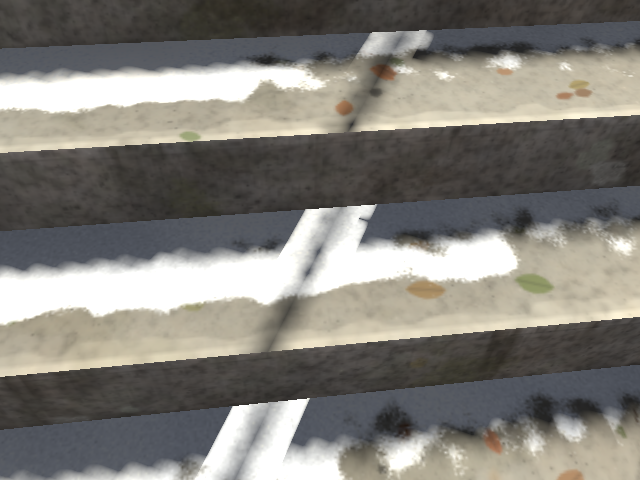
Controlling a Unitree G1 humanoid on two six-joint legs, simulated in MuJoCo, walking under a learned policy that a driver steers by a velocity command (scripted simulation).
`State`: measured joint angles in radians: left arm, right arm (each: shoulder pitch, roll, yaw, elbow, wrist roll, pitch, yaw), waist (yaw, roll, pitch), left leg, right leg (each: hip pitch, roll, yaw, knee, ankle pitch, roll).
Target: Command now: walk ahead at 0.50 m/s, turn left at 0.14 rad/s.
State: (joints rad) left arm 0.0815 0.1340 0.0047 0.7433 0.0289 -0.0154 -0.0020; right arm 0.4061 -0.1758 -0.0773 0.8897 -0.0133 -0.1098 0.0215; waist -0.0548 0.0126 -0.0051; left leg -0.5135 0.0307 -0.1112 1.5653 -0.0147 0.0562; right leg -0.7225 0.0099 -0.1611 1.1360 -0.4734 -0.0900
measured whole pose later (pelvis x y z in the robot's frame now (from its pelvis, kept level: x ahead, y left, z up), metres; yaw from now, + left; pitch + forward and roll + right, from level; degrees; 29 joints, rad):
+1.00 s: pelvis +0.55 +0.09 +0.37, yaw +30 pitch +3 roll -3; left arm 0.08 0.15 0.05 0.72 0.03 -0.05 0.06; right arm 0.24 -0.23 -0.10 0.67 -0.05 -0.06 0.00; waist -0.03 0.05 -0.01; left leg -0.69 -0.12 -0.13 1.75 -0.23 0.05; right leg -0.64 -0.01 -0.17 0.98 -0.39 -0.06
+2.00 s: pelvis +0.59 +0.14 +0.43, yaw -1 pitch +2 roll +1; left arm 0.21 0.22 0.08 0.61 0.04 0.04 0.08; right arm 0.13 -0.16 -0.02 0.58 -0.02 0.04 -0.04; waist 0.04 0.02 0.02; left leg -0.52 -0.03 0.02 0.98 -0.47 -0.01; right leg -0.38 0.10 0.13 0.61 -0.25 -0.05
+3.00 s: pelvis +0.62 +0.10 +0.45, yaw -5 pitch +0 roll +1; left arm 0.38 0.13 0.01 0.84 0.02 -0.04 0.06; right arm 0.35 -0.13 -0.03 0.99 -0.01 0.00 -0.05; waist -0.02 0.00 -0.02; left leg -0.15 0.02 0.03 0.38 -0.23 -0.01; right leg -0.15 0.05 -0.03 0.40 -0.25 -0.07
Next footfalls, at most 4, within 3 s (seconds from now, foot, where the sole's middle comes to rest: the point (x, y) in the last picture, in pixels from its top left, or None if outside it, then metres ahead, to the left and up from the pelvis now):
0.40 left None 0.38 0.11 -0.51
0.86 right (277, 262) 0.70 0.06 -0.33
1.28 left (122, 277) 0.67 0.31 -0.34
1.70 right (281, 277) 0.67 0.05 -0.34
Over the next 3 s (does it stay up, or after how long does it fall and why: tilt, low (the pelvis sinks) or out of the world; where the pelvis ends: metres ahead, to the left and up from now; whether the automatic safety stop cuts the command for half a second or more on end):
stays up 0.62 0.10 0.45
